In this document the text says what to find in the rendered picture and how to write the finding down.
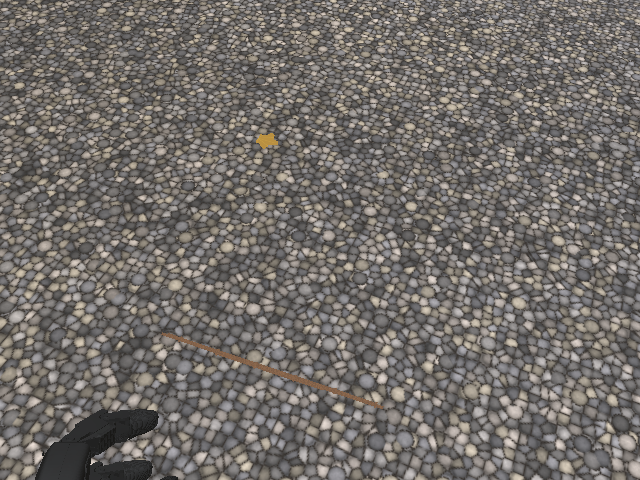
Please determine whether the left robot hand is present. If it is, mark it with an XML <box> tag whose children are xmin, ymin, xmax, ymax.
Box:
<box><xmin>35</xmin><ymin>409</ymin><xmax>178</xmax><ymax>480</ymax></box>

